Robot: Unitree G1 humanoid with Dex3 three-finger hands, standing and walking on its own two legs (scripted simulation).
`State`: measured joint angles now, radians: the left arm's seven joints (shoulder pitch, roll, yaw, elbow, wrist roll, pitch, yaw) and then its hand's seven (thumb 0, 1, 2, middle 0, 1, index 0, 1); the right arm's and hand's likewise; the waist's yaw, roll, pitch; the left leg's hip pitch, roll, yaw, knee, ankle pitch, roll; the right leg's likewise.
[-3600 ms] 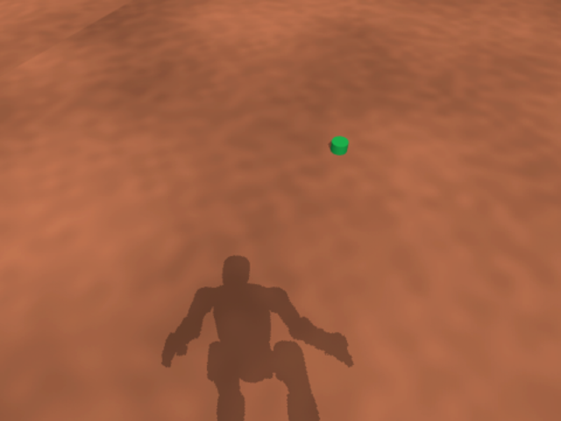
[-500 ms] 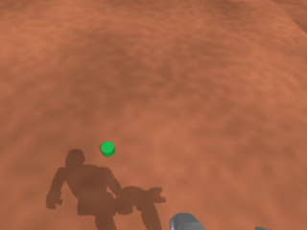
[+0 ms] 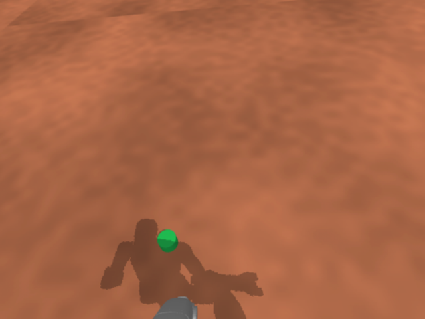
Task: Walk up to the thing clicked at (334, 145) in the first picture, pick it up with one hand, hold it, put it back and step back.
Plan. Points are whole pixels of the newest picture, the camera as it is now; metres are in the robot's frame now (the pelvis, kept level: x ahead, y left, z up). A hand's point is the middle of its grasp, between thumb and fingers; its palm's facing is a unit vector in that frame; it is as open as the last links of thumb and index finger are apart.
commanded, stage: walk up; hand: left
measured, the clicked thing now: (167, 240) +0.57 +0.30 -0.74
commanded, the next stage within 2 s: none
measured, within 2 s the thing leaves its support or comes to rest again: neither
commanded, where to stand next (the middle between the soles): +0.21 +0.04 m, yaw +0 degrees
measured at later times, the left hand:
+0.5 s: hand (84, 316) +0.15 +0.32 -0.17, palm faces -0.04 -0.94 -0.34, open 7.4 cm
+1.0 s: hand (106, 282) +0.22 +0.28 -0.15, palm faces -0.05 -0.95 -0.32, open 7.4 cm
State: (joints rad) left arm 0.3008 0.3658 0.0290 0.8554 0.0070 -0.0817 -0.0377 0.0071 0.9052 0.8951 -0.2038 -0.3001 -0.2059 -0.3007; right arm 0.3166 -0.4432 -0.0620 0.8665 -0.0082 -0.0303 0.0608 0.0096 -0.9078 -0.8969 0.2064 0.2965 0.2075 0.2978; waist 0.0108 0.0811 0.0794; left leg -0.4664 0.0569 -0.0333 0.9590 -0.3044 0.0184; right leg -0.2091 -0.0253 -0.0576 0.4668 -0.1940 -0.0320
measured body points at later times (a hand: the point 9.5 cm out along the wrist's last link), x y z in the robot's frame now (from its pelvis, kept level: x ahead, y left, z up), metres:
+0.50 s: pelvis +0.10 +0.05 -0.01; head +0.13 +0.07 +0.44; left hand +0.16 +0.37 -0.15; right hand +0.17 -0.26 -0.11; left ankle +0.14 +0.16 -0.74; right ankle +0.15 -0.10 -0.71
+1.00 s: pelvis +0.11 +0.03 +0.00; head +0.11 +0.03 +0.45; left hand +0.22 +0.32 -0.13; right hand +0.15 -0.28 -0.13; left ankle +0.14 +0.16 -0.74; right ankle +0.15 -0.09 -0.74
